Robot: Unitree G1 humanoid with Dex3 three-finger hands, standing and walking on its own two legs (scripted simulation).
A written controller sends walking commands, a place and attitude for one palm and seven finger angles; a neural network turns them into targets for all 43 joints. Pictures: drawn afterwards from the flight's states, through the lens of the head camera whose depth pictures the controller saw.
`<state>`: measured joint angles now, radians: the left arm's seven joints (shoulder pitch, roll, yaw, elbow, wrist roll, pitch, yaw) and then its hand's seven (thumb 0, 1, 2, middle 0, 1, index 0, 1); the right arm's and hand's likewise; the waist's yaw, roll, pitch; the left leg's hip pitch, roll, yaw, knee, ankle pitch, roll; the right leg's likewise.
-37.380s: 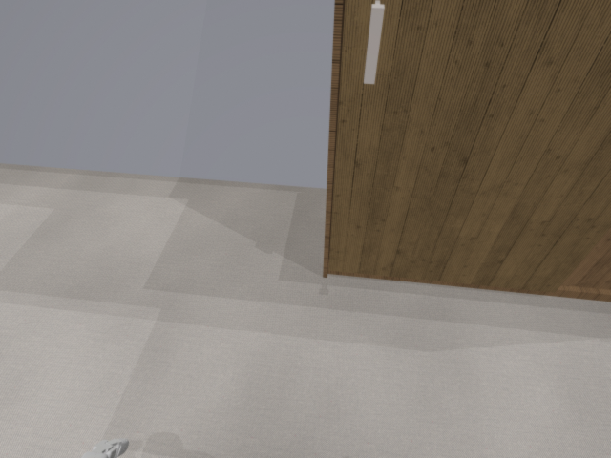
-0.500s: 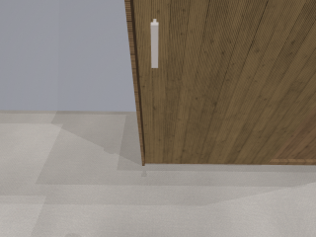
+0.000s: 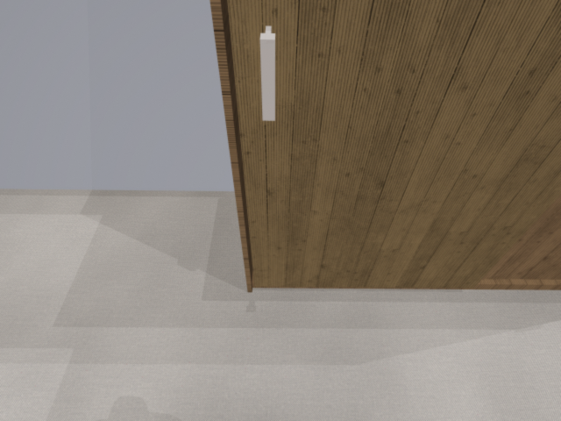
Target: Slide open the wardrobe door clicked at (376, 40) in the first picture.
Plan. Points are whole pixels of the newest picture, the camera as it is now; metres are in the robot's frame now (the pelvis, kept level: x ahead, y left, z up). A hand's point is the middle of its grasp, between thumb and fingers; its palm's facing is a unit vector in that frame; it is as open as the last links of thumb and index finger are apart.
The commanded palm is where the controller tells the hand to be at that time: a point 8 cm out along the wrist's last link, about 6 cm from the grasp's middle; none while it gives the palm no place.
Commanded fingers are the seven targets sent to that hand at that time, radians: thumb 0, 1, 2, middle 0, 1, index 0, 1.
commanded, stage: look again from close up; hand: left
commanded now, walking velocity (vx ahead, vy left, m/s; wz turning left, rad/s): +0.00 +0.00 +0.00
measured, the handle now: (268, 74) +0.67 +0.07 +0.16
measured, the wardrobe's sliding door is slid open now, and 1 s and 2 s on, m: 0.01 0.01 0.01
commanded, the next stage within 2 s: shuffle to correct the standing spot in 0.38 s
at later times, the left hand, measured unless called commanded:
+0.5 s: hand out of the picture +0.02 +0.16 -0.18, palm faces +0.03 -0.98 -0.18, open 7.4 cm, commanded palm none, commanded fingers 0.00 0.90 0.90 -0.20 -0.30 -0.20 -0.30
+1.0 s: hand out of the picture +0.01 +0.12 -0.18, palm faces +0.13 -0.98 -0.16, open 7.4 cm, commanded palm none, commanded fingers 0.00 0.90 0.90 -0.20 -0.30 -0.20 -0.30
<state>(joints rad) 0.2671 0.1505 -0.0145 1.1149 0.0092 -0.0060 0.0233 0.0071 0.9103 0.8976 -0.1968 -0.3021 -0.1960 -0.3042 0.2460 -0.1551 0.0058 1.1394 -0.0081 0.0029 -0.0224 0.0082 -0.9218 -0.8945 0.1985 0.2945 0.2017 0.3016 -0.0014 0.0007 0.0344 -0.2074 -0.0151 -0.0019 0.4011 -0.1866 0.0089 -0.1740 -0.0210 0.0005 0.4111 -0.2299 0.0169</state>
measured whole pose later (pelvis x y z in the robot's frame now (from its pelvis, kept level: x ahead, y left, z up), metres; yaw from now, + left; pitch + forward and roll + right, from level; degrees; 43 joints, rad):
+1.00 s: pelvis +0.11 -0.03 -0.02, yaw +2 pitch +1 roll +0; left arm 0.47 0.11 0.03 1.14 0.03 -0.04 0.02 0.00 0.91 0.90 -0.20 -0.30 -0.19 -0.30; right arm 0.24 -0.16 -0.04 1.08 -0.02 -0.01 -0.02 0.01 -0.91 -0.89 0.20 0.29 0.20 0.30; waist 0.03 -0.02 0.04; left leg -0.43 0.06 0.11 0.79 -0.40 0.02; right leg -0.03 0.02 -0.05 0.47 -0.44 -0.04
